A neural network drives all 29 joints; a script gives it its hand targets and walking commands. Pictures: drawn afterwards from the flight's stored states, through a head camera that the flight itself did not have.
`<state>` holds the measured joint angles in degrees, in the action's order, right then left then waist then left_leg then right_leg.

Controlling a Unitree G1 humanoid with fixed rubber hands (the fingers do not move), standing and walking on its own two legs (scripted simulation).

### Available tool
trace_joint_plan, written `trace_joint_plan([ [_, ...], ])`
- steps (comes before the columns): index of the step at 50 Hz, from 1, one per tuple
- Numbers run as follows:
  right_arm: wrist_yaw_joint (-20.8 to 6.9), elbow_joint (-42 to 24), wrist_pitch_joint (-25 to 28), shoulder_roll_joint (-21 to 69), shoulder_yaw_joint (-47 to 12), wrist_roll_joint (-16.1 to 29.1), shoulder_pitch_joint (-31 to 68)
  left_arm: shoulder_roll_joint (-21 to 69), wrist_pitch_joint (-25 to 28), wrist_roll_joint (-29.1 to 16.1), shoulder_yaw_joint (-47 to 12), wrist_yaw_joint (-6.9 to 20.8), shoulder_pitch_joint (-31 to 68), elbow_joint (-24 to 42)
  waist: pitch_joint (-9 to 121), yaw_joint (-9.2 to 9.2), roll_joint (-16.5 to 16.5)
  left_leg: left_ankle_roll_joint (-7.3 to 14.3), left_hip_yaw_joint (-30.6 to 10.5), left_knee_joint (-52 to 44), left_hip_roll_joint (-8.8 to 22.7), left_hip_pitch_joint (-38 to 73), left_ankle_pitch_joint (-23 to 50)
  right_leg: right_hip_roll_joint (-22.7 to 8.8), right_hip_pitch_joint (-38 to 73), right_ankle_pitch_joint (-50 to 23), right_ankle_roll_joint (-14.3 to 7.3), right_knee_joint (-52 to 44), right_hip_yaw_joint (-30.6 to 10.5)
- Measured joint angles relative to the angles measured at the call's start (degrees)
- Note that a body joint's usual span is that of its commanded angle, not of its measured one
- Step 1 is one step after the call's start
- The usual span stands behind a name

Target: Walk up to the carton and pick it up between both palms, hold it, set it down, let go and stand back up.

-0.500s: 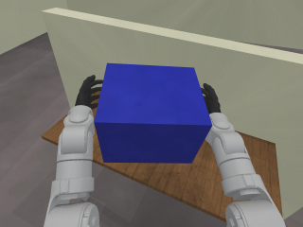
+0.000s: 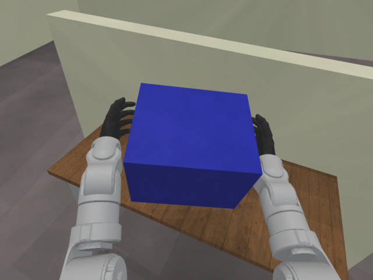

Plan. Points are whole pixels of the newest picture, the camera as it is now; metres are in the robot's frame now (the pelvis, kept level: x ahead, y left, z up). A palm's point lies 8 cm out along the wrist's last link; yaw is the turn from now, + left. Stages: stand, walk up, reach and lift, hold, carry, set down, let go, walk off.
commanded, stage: set down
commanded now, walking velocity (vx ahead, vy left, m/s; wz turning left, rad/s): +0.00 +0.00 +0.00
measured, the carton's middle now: (189, 147) +0.36 -0.01 +0.14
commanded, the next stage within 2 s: none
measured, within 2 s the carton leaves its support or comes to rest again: neither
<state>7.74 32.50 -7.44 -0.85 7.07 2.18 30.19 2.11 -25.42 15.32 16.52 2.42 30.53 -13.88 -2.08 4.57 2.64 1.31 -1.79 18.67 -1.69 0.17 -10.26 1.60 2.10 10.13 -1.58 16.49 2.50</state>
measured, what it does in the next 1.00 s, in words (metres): stands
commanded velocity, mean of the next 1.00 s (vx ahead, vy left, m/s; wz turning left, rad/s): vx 0.00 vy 0.00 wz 0.00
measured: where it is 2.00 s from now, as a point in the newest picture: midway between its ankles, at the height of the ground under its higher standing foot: outside the picture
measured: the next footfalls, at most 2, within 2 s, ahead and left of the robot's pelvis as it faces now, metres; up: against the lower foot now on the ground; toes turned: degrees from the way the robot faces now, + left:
none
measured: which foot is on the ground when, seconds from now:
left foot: down 0.00-1.00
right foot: down 0.00-1.00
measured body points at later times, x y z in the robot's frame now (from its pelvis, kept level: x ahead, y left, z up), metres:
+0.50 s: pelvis +0.02 -0.01 +0.00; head -0.01 +0.02 +0.45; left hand +0.40 +0.12 +0.14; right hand +0.37 -0.20 +0.12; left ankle +0.01 +0.10 -0.75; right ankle +0.00 -0.10 -0.75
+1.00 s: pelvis +0.01 -0.01 +0.00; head +0.00 +0.01 +0.45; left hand +0.41 +0.10 +0.12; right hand +0.36 -0.22 +0.10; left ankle +0.01 +0.10 -0.75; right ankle +0.00 -0.10 -0.75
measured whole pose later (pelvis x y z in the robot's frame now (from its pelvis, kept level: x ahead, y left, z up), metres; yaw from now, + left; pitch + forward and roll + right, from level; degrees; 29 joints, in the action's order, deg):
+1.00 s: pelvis +0.01 -0.01 +0.00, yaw +0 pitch -2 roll +0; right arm 5.9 41.8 2.5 -1.6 12.7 -2.2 29.3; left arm 1.2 -12.7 13.1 12.2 -2.0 32.9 -31.4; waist 0.6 6.3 2.1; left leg 0.8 -1.5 18.9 -1.2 -6.3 -10.4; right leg 1.8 -4.5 10.3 -2.0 16.8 3.3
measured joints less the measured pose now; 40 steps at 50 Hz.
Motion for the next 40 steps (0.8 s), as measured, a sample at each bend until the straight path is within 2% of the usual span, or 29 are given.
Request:
trace_joint_plan([
  [7, 0.19, 0.04, 4.90, -0.55, -0.75, 0.80, -2.85, -0.71, 3.14, -2.90, -3.65, -2.59, -2.67, 0.35, -0.51, 0.16, 0.12, -0.23, -0.70, 1.12, 0.02, -2.08, -0.51, 0.01, -1.36, 0.27, -0.10, 0.13, 0.92],
  [11, 0.20, 0.29, 5.76, -1.35, -0.90, 1.18, -2.98, -1.02, 4.18, -3.34, -5.12, -3.80, -2.47, -0.76, -0.09, 0.33, 0.13, -0.33, -0.86, 1.41, 0.15, -3.06, -0.71, 0.13, -2.10, 0.26, -0.18, -0.06, 1.17],
  [21, 0.11, 2.26, 6.01, -1.78, -0.60, 1.05, -2.43, -0.75, 4.92, -2.28, -4.85, -3.67, -1.42, -3.67, 1.17, 1.00, 0.52, -0.47, -0.43, 0.52, 0.39, -3.41, -0.85, 0.29, -2.90, 0.60, -0.34, -0.24, 0.90],
  [30, 0.41, 2.10, 6.70, -1.97, -1.55, 1.21, -3.59, -0.37, 6.26, -1.93, -4.80, -3.48, -3.05, -3.70, 0.22, 1.72, 0.33, -0.56, -0.58, 0.82, 0.45, -3.04, -1.37, 0.33, -2.28, 0.94, -0.34, -0.37, 1.19],
  [40, 0.15, 3.14, 8.58, -1.83, -0.32, 0.44, -4.40, -0.91, 9.08, -3.37, -6.40, -4.76, -2.88, -7.19, 1.44, 1.80, -0.70, -0.55, -0.54, 1.56, 0.47, -5.26, -1.34, 0.31, -4.42, 0.80, -0.32, 0.19, 1.36],
])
